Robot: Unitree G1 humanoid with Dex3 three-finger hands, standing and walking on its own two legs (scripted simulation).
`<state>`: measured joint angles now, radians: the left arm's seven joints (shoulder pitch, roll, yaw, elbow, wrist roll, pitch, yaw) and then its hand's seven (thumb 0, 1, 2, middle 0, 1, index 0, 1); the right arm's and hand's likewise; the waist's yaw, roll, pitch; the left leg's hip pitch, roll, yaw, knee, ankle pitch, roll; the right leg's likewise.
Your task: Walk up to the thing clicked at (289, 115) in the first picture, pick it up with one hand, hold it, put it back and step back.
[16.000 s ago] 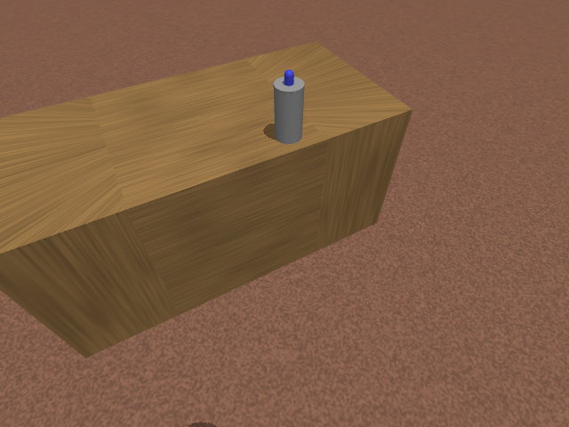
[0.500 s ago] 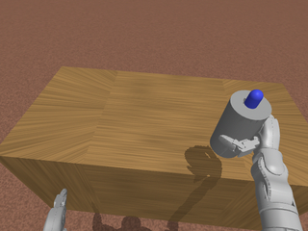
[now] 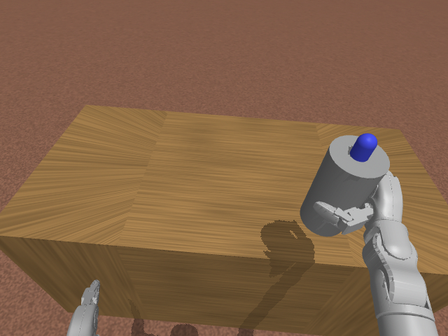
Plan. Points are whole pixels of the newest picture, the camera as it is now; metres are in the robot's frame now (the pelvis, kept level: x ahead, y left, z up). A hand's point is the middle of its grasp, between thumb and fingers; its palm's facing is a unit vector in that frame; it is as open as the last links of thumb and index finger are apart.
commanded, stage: hold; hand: right
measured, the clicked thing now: (342, 183) +0.34 -0.16 +0.15
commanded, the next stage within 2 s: none
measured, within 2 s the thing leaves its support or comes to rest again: neither
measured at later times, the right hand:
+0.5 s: hand (341, 196) +0.33 -0.16 +0.13, palm faces +0.16 +0.99 +0.00, open 11.4 cm
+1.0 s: hand (345, 198) +0.32 -0.17 +0.13, palm faces +0.16 +0.99 +0.01, open 11.4 cm
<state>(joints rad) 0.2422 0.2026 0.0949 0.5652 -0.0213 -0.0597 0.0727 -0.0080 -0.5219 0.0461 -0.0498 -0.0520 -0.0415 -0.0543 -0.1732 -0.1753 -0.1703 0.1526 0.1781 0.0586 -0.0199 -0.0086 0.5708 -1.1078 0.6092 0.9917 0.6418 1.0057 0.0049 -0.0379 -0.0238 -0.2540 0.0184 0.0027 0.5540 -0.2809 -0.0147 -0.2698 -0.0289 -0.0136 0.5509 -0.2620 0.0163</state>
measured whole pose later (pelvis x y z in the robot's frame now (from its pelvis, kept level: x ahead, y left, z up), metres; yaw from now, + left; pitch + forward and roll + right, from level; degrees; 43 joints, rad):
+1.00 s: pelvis +0.00 +0.00 +0.01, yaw +0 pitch -2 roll +0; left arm 0.19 0.21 0.11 0.67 -0.01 -0.10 0.07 -0.01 -0.52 0.05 -0.05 -0.05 -0.05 -0.05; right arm -0.11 -0.16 -0.16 0.09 0.17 0.05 -0.02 -0.01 0.57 -1.11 0.61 1.00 0.64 1.01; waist 0.00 -0.03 0.00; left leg -0.18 0.02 0.01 0.47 -0.24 -0.02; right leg -0.20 -0.02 -0.01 0.47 -0.22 0.01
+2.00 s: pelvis +0.01 +0.00 +0.01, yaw -1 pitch -2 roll +0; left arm 0.18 0.20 0.11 0.68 -0.01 -0.08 0.06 -0.01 -0.53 0.05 -0.05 -0.05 -0.04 -0.05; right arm -0.09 -0.16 -0.16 0.10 0.18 0.05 0.00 -0.01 0.58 -1.11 0.61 1.00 0.64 1.01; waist 0.01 -0.04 0.00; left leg -0.17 0.02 0.01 0.46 -0.25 -0.01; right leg -0.19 -0.03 -0.01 0.45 -0.22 0.02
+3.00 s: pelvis -0.01 +0.00 +0.00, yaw +1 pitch +3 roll +0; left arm 0.17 0.21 0.09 0.66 0.01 -0.15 0.07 -0.01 -0.54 0.07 -0.05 -0.04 -0.04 -0.05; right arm -0.33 -0.23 -0.25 0.60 0.16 -0.22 0.02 -0.01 0.59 -1.12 0.62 0.98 0.66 0.99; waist 0.06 0.02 0.00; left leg -0.37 0.01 0.00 0.58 -0.26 -0.01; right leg -0.38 -0.04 -0.02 0.58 -0.25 0.02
